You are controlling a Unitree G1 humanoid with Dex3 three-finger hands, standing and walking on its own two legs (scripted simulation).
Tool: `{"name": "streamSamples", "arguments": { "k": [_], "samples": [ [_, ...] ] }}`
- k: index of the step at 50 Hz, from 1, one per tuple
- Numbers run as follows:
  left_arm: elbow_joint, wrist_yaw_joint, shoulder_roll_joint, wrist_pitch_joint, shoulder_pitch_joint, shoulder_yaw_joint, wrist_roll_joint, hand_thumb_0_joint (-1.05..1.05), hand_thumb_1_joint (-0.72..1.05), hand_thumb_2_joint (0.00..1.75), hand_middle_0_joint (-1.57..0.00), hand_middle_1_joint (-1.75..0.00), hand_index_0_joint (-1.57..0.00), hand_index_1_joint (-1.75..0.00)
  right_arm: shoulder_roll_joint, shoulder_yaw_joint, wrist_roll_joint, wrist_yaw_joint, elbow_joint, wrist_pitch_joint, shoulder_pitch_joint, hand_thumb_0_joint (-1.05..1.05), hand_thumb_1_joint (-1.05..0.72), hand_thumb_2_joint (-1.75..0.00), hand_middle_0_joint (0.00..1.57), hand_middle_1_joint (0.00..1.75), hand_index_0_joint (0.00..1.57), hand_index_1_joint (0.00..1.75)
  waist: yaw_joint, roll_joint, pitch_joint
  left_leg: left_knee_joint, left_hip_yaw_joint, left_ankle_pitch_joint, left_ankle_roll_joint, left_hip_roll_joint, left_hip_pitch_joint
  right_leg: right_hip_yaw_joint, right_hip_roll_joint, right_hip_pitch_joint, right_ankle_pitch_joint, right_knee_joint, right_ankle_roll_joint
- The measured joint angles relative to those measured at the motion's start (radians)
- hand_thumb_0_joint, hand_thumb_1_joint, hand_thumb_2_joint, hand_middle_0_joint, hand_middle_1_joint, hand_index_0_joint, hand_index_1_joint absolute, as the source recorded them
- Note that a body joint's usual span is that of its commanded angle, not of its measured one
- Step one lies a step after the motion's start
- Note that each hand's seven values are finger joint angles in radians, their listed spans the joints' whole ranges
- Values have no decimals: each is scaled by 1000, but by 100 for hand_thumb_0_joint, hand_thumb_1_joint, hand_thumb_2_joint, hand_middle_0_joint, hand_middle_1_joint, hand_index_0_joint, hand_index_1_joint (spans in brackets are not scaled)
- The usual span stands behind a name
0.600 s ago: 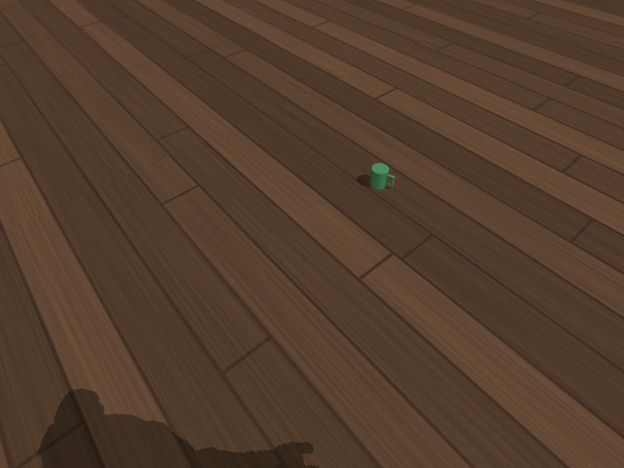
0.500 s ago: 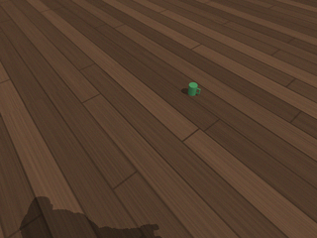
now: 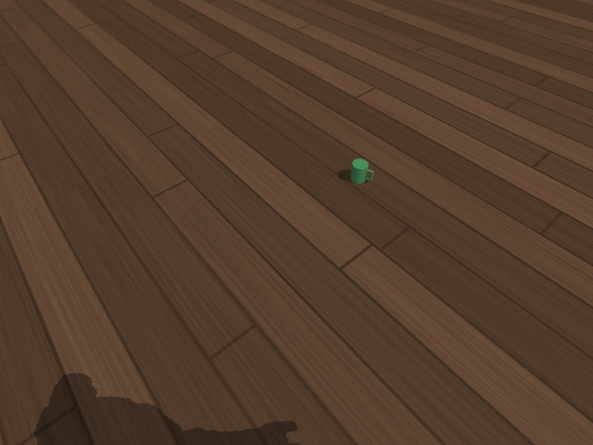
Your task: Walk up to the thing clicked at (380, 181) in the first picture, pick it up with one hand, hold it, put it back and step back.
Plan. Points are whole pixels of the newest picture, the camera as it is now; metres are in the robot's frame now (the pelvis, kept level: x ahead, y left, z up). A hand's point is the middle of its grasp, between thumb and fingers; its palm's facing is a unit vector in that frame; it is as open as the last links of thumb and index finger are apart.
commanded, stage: stand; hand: left
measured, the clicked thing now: (362, 172) +1.41 -0.33 -0.73
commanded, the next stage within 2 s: walk up in 0.52 s
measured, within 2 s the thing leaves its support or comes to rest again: neither
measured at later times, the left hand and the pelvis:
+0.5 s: hand out of the picture +0.08 +0.25 -0.16, palm faces -0.03 -0.94 -0.35, open 7.4 cm; pelvis +0.00 +0.00 +0.00, yaw +0 degrees
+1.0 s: hand (171, 361) +0.28 +0.22 -0.13, palm faces -0.31 -0.80 -0.52, open 7.4 cm; pelvis +0.13 -0.05 -0.03, yaw -24 degrees
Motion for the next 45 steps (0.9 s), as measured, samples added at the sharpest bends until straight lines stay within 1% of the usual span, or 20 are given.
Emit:
{"name": "streamSamples", "arguments": {
  "k": [12,26,27,28,29,30,31,32,33,34,36,37,39,41,42,43,44,45],
  "samples": [
    [7,-3,1,5,16,0,-1,0,90,89,-21,-30,-21,-30,-2,-1,1,-2,10,-2,14,1,-91,-90,20,30,21,30,3,-4,10,-9,4,1,2,-4,5,4,-4,-1,-4,2,2],
    [1,-2,2,5,7,-1,-2,0,90,89,-21,-30,-21,-30,-2,4,1,-4,0,-5,7,1,-91,-90,20,30,21,30,4,-1,0,-13,3,0,3,-7,12,3,-7,3,-9,6,3],
    [-19,-12,4,7,20,9,1,0,90,89,-21,-30,-21,-30,-3,-9,-9,10,-16,-2,8,1,-90,-90,20,30,21,30,10,-3,-2,20,19,-48,12,-5,-3,17,-6,-13,-22,27,-4],
    [-44,-24,7,4,45,20,3,0,90,89,-21,-30,-21,-30,-9,-23,-19,27,-41,-4,6,1,-90,-90,20,30,21,30,16,-3,-3,72,40,-126,27,-4,-23,41,-2,-37,-43,63,-10],
    [-62,-35,10,3,73,27,6,0,90,89,-21,-30,-21,-30,-19,-35,-27,41,-70,-10,4,1,-90,-90,20,30,21,30,18,-1,-5,117,54,-197,42,-7,-38,68,3,-61,-62,98,-10],
    [-70,-44,13,6,98,35,9,0,90,89,-21,-30,-21,-30,-30,-47,-31,51,-100,-18,4,1,-90,-90,20,30,21,30,14,3,-9,141,67,-237,56,-11,-47,92,6,-85,-85,134,-5],
    [-69,-50,16,15,117,42,10,0,90,89,-21,-30,-21,-30,-41,-58,-33,58,-132,-28,6,1,-90,-90,21,30,21,30,5,7,-15,142,87,-229,62,-11,-50,102,4,-118,-132,185,-4],
    [-64,-52,17,25,127,47,13,0,90,89,-21,-30,-21,-30,-53,-69,-34,62,-162,-37,10,1,-90,-90,21,30,21,30,-5,18,-21,129,109,-174,60,-3,-52,88,-1,-168,-182,269,-6],
    [-63,-54,18,34,131,50,15,1,90,89,-21,-30,-21,-30,-68,-80,-34,64,-186,-43,14,1,-90,-90,21,30,21,30,-16,36,-19,115,129,-106,54,13,-48,58,-7,-219,-216,361,-10],
    [-67,-56,23,38,132,53,15,1,90,89,-21,-30,-21,-30,-79,-91,-37,64,-200,-43,18,1,-90,-90,21,30,21,30,-22,46,-12,109,148,-96,42,23,-36,31,-21,-258,-236,432,-13],
    [-85,-64,45,32,136,61,10,1,90,89,-21,-30,-21,-30,-92,-103,-44,63,-213,-38,38,1,-90,-90,21,30,21,30,-27,48,-5,88,184,-120,31,30,4,9,-54,-310,-248,505,-14],
    [-97,-71,57,28,139,67,7,1,90,89,-21,-30,-21,-30,-98,-107,-46,66,-215,-35,52,1,-90,-90,20,30,21,30,-29,49,-6,81,198,-133,28,34,25,-1,-70,-324,-242,512,-12],
    [-122,-81,80,20,145,77,-1,1,90,89,-21,-30,-21,-30,-116,-114,-47,78,-211,-23,72,1,-90,-90,20,30,21,30,-27,56,-6,88,229,-168,15,47,66,-20,-100,-328,-198,485,-8],
    [-142,-85,104,8,159,88,-4,1,90,89,-21,-30,-21,-30,-131,-117,-48,87,-213,-9,80,1,-90,-90,20,30,21,30,-22,58,-8,137,267,-227,3,62,98,-39,-124,-310,-131,423,-7],
    [-150,-84,118,1,168,94,-4,1,90,89,-21,-30,-21,-30,-136,-118,-49,90,-218,-4,83,1,-90,-90,20,30,21,30,-22,58,-13,188,282,-271,1,72,101,-50,-129,-293,-106,386,-10],
    [-154,-79,126,-9,170,101,-5,1,90,89,-21,-30,-21,-30,-144,-120,-50,91,-223,1,84,1,-90,-90,20,30,21,30,-23,74,-13,277,278,-320,9,99,84,-57,-116,-284,-107,393,-1],
    [-160,-70,124,-20,166,106,-5,1,90,89,-21,-30,-21,-30,-154,-123,-51,90,-225,9,83,1,-90,-90,20,30,21,30,-24,104,-8,401,228,-354,24,123,43,-70,-91,-281,-137,432,3],
    [-175,-59,121,-30,167,109,-6,1,90,89,-21,-30,-21,-30,-158,-124,-51,90,-227,18,83,1,-90,-90,20,30,21,30,-21,123,-5,538,159,-378,25,116,-16,-76,-73,-278,-167,463,4]
  ]
}}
